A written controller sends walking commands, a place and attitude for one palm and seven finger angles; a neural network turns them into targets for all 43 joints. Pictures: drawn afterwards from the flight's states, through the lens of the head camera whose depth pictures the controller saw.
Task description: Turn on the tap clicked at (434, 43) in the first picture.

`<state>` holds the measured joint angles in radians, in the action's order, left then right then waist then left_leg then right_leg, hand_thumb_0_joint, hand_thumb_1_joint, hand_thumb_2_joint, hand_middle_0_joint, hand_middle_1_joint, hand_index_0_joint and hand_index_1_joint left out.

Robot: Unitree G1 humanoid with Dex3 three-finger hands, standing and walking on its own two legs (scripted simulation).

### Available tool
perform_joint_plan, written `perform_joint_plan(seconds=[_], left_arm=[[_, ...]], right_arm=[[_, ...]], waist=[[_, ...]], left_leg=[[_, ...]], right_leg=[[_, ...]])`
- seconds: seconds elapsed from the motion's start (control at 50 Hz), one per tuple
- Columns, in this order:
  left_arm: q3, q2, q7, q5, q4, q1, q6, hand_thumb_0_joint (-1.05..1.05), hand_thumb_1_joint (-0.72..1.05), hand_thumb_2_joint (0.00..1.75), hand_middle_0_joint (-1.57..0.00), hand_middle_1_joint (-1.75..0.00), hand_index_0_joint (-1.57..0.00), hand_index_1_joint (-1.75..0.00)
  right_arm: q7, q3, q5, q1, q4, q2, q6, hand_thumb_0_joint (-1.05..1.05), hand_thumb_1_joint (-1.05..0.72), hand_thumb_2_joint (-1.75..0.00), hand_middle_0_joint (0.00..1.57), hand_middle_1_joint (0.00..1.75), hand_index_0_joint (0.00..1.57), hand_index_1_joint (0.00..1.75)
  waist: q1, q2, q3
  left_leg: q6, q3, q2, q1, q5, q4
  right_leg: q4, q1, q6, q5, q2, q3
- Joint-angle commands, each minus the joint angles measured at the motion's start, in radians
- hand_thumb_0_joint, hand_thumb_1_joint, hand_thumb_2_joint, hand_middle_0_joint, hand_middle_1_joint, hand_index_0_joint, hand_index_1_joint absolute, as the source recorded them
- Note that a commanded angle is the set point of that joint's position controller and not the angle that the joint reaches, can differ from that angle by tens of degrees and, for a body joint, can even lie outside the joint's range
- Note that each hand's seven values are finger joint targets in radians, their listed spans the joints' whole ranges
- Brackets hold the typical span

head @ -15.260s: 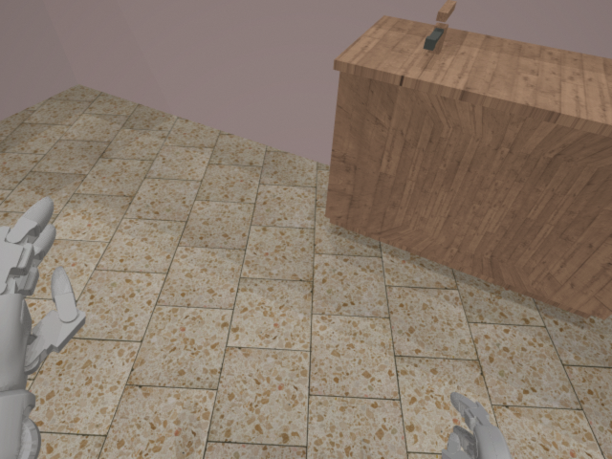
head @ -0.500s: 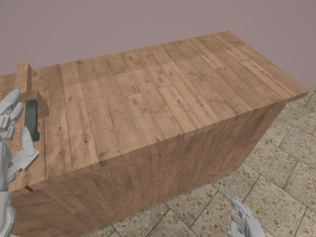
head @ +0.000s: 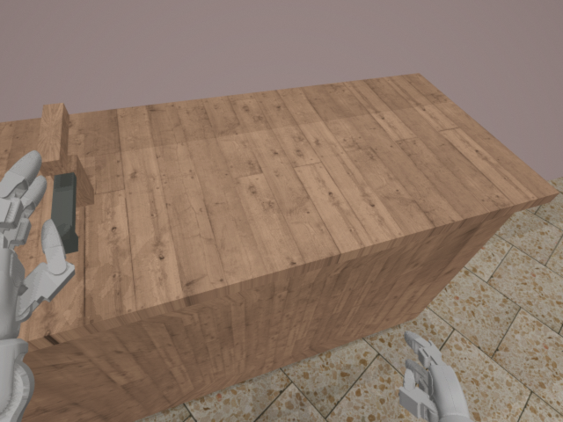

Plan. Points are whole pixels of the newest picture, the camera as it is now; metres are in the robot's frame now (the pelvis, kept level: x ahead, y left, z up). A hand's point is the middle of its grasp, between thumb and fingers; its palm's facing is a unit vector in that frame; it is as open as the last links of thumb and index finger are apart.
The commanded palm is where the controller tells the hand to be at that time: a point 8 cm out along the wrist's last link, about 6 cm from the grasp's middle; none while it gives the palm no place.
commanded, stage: look again from close up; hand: left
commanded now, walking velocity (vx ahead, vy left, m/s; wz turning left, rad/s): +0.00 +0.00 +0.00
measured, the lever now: (62, 240) +0.29 +0.32 +0.09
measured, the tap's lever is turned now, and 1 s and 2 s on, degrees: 0 0 0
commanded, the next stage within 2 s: turn the palm inward beside the body in 0.34 s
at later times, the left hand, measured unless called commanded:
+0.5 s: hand (52, 249) +0.23 +0.26 +0.18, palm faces +0.43 -0.80 -0.43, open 7.5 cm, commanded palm +0.15 +0.28 +0.18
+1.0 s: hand (77, 310) +0.18 +0.22 +0.16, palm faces +0.57 -0.78 -0.27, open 7.5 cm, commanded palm +0.12 +0.26 +0.17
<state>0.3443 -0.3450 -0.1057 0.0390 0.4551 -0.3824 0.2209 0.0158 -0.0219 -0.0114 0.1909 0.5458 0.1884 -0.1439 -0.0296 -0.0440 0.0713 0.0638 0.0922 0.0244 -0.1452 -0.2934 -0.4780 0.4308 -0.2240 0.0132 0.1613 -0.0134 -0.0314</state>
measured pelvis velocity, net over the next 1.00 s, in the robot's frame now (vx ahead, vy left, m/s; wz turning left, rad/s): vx -0.03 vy -0.07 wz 0.09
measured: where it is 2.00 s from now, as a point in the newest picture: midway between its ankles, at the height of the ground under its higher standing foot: outside the picture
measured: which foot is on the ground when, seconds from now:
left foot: down 0.00-1.00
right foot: down 0.00-1.00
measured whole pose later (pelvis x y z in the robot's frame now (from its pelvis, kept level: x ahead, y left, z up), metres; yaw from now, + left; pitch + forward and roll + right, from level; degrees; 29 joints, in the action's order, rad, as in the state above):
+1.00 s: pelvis -0.03 -0.07 -0.02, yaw +5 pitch -3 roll +0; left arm 0.30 -0.35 -0.15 0.10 0.28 -0.20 -0.03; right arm 0.07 -0.04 -0.01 0.10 0.70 0.23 -0.11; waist -0.08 0.05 0.00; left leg -0.01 -0.03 -0.01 -0.28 -0.32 -0.65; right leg 0.60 -0.33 -0.06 0.24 0.03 -0.12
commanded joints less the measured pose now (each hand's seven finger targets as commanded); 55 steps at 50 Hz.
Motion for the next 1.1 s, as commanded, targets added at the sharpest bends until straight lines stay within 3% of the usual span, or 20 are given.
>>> perform_joint_plan(seconds=[0.0, 0.4, 0.42, 0.44, 0.46, 0.48, 0.5, 0.52, 0.56, 0.6, 0.64, 0.66, 0.7, 0.72, 0.76, 0.82, 0.86, 0.98, 1.02, 1.08], left_arm=[[0.104, -0.158, -0.022, 0.002, 0.237, 0.082, 0.064, 0.0, 0.9, 0.9, -0.2, -0.3, -0.2, -0.3], [0.099, -0.153, -0.029, -0.003, 0.212, 0.062, 0.053, 0.0, 0.9, 0.9, -0.2, -0.3, -0.2, -0.3], [0.326, -0.939, -0.046, -0.036, 0.601, 0.997, 0.211, 0.0, 0.9, 0.9, -0.2, -0.3, -0.2, -0.3], [0.336, -0.481, -0.001, -0.139, -0.04, 0.681, -0.007, 0.0, 0.9, 0.9, -0.2, -0.3, -0.2, -0.3], [0.134, -0.262, 0.039, 0.032, -0.15, 0.422, -0.112, 0.0, 0.9, 0.9, -0.2, -0.3, -0.2, -0.3], [0.126, -0.163, 0.088, 0.102, 0.074, 0.405, -0.138, 0.0, 0.9, 0.9, -0.2, -0.3, -0.2, -0.3], [0.158, -0.207, 0.117, 0.134, -0.024, 0.263, -0.197, 0.0, 0.9, 0.9, -0.2, -0.3, -0.2, -0.3], [0.044, -0.047, 0.144, 0.152, -0.069, 0.109, -0.25, 0.0, 0.9, 0.9, -0.2, -0.3, -0.2, -0.3], [0.026, -0.094, 0.152, 0.109, 0.041, 0.075, -0.273, 0.0, 0.9, 0.9, -0.2, -0.3, -0.2, -0.3], [0.058, -0.138, 0.117, 0.073, 0.116, 0.044, -0.242, 0.0, 0.9, 0.9, -0.2, -0.3, -0.2, -0.3], [0.153, -0.245, 0.044, 0.063, 0.234, 0.16, -0.161, 0.0, 0.9, 0.9, -0.2, -0.3, -0.2, -0.3], [0.149, -0.208, 0.012, 0.073, 0.192, 0.161, -0.12, 0.0, 0.9, 0.9, -0.2, -0.3, -0.2, -0.3], [0.187, -0.242, -0.047, 0.081, 0.198, 0.207, -0.042, 0.0, 0.9, 0.9, -0.2, -0.3, -0.2, -0.3], [0.208, -0.293, -0.078, 0.061, 0.236, 0.298, -0.019, 0.0, 0.9, 0.9, -0.2, -0.3, -0.2, -0.3], [0.126, -0.207, -0.102, 0.048, 0.111, 0.297, -0.026, 0.0, 0.9, 0.9, -0.2, -0.3, -0.2, -0.3], [0.053, -0.208, -0.08, 0.029, 0.072, 0.4, -0.078, 0.0, 0.9, 0.9, -0.2, -0.3, -0.2, -0.3], [-0.008, -0.181, -0.052, 0.039, 0.063, 0.393, -0.136, 0.0, 0.9, 0.9, -0.2, -0.3, -0.2, -0.3], [0.072, -0.225, -0.049, 0.084, 0.05, 0.332, -0.224, 0.0, 0.9, 0.9, -0.2, -0.3, -0.2, -0.3], [0.147, -0.262, -0.069, 0.099, 0.056, 0.272, -0.223, 0.0, 0.9, 0.9, -0.2, -0.3, -0.2, -0.3], [0.13, -0.212, -0.084, 0.114, 0.091, 0.223, -0.213, 0.0, 0.9, 0.9, -0.2, -0.3, -0.2, -0.3]], right_arm=[[0.007, 0.058, -0.003, -0.055, -0.145, 0.135, -0.041, 0.0, -0.9, -0.9, 0.2, 0.3, 0.2, 0.3], [0.014, 0.06, -0.004, -0.054, -0.131, 0.14, -0.036, 0.0, -0.9, -0.9, 0.2, 0.3, 0.2, 0.3], [0.065, -0.146, -0.049, 0.11, -0.251, 0.173, -0.017, 0.0, -0.9, -0.9, 0.2, 0.3, 0.2, 0.3], [0.045, 0.047, 0.09, 0.01, -0.081, 0.13, -0.033, 0.0, -0.9, -0.9, 0.2, 0.3, 0.2, 0.3], [-0.009, 0.056, 0.051, 0.013, -0.092, 0.182, -0.043, 0.0, -0.9, -0.9, 0.2, 0.3, 0.2, 0.3], [-0.018, 0.062, 0.057, 0.003, -0.081, 0.204, -0.065, 0.0, -0.9, -0.9, 0.2, 0.3, 0.2, 0.3], [-0.015, 0.072, 0.042, -0.006, -0.044, 0.22, -0.063, 0.0, -0.9, -0.9, 0.2, 0.3, 0.2, 0.3], [-0.032, 0.045, 0.021, -0.074, -0.06, 0.201, -0.058, 0.0, -0.9, -0.9, 0.2, 0.3, 0.2, 0.3], [-0.047, 0.047, 0.011, -0.136, -0.074, 0.224, -0.047, 0.0, -0.9, -0.9, 0.2, 0.3, 0.2, 0.3], [-0.043, 0.047, 0.014, -0.174, -0.094, 0.214, -0.029, 0.0, -0.9, -0.9, 0.2, 0.3, 0.2, 0.3], [-0.027, 0.045, 0.022, -0.198, -0.118, 0.191, -0.025, 0.0, -0.9, -0.9, 0.2, 0.3, 0.2, 0.3], [-0.014, 0.041, 0.022, -0.199, -0.108, 0.169, -0.028, 0.0, -0.9, -0.9, 0.2, 0.3, 0.2, 0.3], [0.005, 0.042, 0.023, -0.185, -0.088, 0.16, -0.035, 0.0, -0.9, -0.9, 0.2, 0.3, 0.2, 0.3], [0.01, 0.032, 0.015, -0.194, -0.08, 0.152, -0.036, 0.0, -0.9, -0.9, 0.2, 0.3, 0.2, 0.3], [0.021, 0.03, 0.018, -0.179, -0.052, 0.138, -0.04, 0.0, -0.9, -0.9, 0.2, 0.3, 0.2, 0.3], [0.039, 0.018, 0.007, -0.218, -0.037, 0.147, -0.034, 0.0, -0.9, -0.9, 0.2, 0.3, 0.2, 0.3], [0.055, 0.023, 0.004, -0.239, -0.03, 0.148, -0.03, 0.0, -0.9, -0.9, 0.2, 0.3, 0.2, 0.3], [0.074, 0.036, -0.008, -0.286, -0.01, 0.14, -0.009, 0.0, -0.9, -0.9, 0.2, 0.3, 0.2, 0.3], [0.072, 0.041, -0.011, -0.295, -0.005, 0.138, 0.0, 0.0, -0.9, -0.9, 0.2, 0.3, 0.2, 0.3], [0.067, 0.048, -0.013, -0.28, -0.008, 0.131, 0.004, 0.0, -0.9, -0.9, 0.2, 0.3, 0.2, 0.3]], waist=[[0.005, 0.11, -0.157], [0.004, 0.082, -0.111], [0.085, 0.415, -0.04], [-0.072, 0.316, -0.355], [-0.024, 0.247, -0.299], [-0.037, 0.207, -0.415], [-0.057, 0.146, -0.358], [-0.057, 0.12, -0.271], [-0.054, 0.044, -0.168], [-0.043, 0.013, -0.145], [-0.049, 0.048, -0.205], [-0.043, 0.037, -0.181], [-0.047, 0.07, -0.175], [-0.04, 0.144, -0.174], [-0.022, 0.133, -0.135], [0.003, 0.118, -0.142], [-0.01, 0.114, -0.148], [-0.047, 0.002, -0.138], [-0.065, -0.006, -0.163], [-0.06, 0.018, -0.175]], left_leg=[[-0.08, -0.109, -0.124, -0.085, 0.25, 0.117], [-0.049, -0.121, -0.114, -0.136, 0.059, 0.154], [-0.058, -0.146, -0.069, -0.299, 0.098, 0.106], [-0.137, -0.145, -0.067, -0.017, 0.489, 0.092], [-0.206, -0.144, -0.071, 0.042, 0.784, 0.059], [-0.195, -0.115, -0.076, 0.187, 0.876, 0.023], [-0.178, -0.116, -0.085, 0.158, 0.806, 0.041], [-0.173, -0.11, -0.09, 0.115, 0.756, 0.054], [-0.114, -0.103, -0.088, 0.0, 0.563, 0.062], [-0.087, -0.107, -0.075, -0.073, 0.333, 0.069], [-0.073, -0.107, -0.049, -0.118, 0.135, 0.072], [-0.067, -0.109, -0.042, -0.138, 0.052, 0.066], [-0.059, -0.111, -0.033, -0.178, -0.049, 0.051], [-0.054, -0.1, -0.03, -0.174, -0.106, 0.046], [-0.049, -0.101, -0.02, -0.208, -0.157, 0.017], [-0.039, -0.084, -0.007, -0.21, -0.187, -0.034], [-0.045, -0.087, -0.007, -0.224, -0.166, -0.061], [-0.078, -0.114, -0.038, -0.284, -0.111, -0.143], [-0.084, -0.119, -0.042, -0.295, -0.097, -0.151], [-0.079, -0.115, -0.044, -0.291, -0.087, -0.147]], right_leg=[[0.005, 0.17, -0.036, -0.211, -0.037, 0.05], [-0.04, 0.16, -0.035, -0.084, -0.042, 0.081], [0.073, 0.087, 0.011, 0.166, 0.013, 0.029], [0.072, 0.196, -0.079, -0.026, 0.012, -0.004], [0.04, 0.058, -0.087, -0.119, 0.05, -0.061], [0.017, 0.07, -0.068, -0.191, 0.056, -0.042], [0.026, 0.067, -0.059, -0.174, 0.046, -0.048], [0.018, 0.049, -0.055, -0.163, 0.048, -0.057], [0.014, 0.028, -0.043, -0.179, 0.032, -0.081], [0.039, -0.004, -0.041, -0.064, 0.034, -0.085], [0.058, -0.011, -0.043, 0.058, 0.033, -0.061], [0.065, -0.041, -0.038, 0.119, 0.037, -0.055], [0.064, -0.064, -0.034, 0.199, 0.027, -0.033], [0.058, -0.083, -0.034, 0.237, 0.025, -0.013], [0.035, -0.099, -0.034, 0.278, 0.005, 0.006], [-0.012, -0.097, -0.028, 0.369, -0.027, 0.053], [-0.049, -0.053, -0.031, 0.434, -0.058, 0.116], [-0.115, 0.005, 0.003, 0.534, -0.144, 0.262], [-0.106, 0.03, 0.009, 0.514, -0.151, 0.273], [-0.085, 0.018, 0.01, 0.466, -0.142, 0.243]])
